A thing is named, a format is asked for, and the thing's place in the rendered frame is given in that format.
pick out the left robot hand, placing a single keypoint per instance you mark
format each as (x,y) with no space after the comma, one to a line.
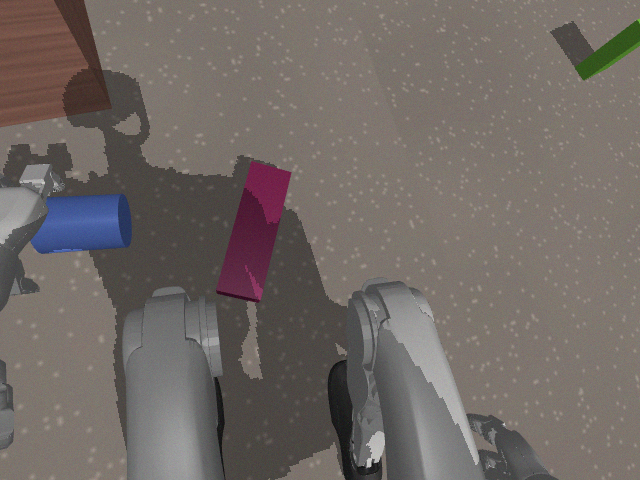
(23,210)

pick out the left robot arm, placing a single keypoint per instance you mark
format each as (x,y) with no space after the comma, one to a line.
(9,264)

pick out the right robot hand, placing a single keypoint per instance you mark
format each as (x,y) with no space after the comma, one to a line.
(515,460)

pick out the right robot foot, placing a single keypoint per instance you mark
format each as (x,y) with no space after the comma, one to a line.
(341,416)

